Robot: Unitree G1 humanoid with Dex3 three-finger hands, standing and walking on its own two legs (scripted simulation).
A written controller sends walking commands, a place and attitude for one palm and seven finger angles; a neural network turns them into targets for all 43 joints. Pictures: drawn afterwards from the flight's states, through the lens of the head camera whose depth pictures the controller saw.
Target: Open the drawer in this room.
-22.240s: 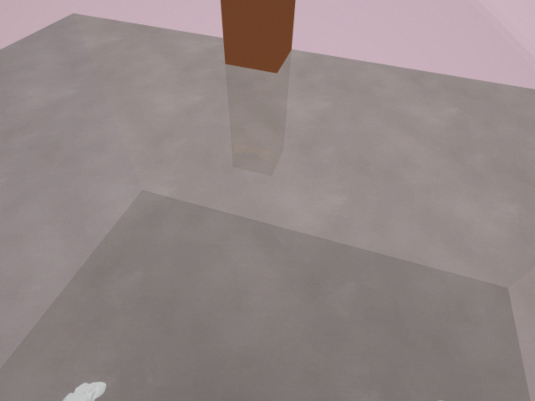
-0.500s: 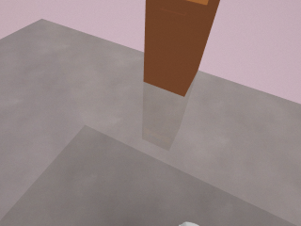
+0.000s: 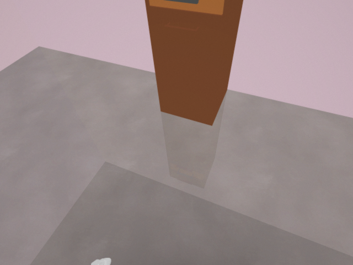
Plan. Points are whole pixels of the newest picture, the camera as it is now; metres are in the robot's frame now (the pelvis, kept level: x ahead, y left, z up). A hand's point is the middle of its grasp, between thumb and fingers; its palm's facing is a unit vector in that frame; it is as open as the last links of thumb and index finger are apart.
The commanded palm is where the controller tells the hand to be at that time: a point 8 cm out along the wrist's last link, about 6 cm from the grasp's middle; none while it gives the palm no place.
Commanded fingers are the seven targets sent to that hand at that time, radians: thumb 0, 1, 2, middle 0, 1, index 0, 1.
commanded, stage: stand and wait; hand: left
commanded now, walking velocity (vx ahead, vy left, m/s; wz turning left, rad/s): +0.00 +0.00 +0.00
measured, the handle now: out of the picture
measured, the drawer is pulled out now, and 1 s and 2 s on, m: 0.00 0.00 0.00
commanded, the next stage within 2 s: turn or walk to find it in 0.08 s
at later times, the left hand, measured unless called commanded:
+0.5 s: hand out of the picture +0.10 +0.17 -0.17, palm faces +0.02 -0.98 -0.22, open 7.4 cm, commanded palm none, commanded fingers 0.00 0.90 0.90 -0.20 -0.30 -0.20 -0.30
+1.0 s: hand out of the picture +0.13 +0.16 -0.18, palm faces +0.04 -0.98 -0.17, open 7.3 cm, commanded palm none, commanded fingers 0.00 0.90 0.90 -0.20 -0.30 -0.20 -0.30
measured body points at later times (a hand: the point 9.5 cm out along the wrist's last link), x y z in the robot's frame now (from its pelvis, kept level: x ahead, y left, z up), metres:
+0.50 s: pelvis +0.08 -0.01 -0.01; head +0.10 -0.04 +0.44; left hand +0.10 +0.22 -0.15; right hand +0.03 -0.22 -0.18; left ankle +0.02 +0.13 -0.73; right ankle +0.09 -0.11 -0.74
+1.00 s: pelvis +0.14 +0.00 +0.00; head +0.16 +0.01 +0.45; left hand +0.13 +0.22 -0.16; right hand +0.16 -0.23 -0.15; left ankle +0.10 +0.12 -0.74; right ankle +0.09 -0.11 -0.74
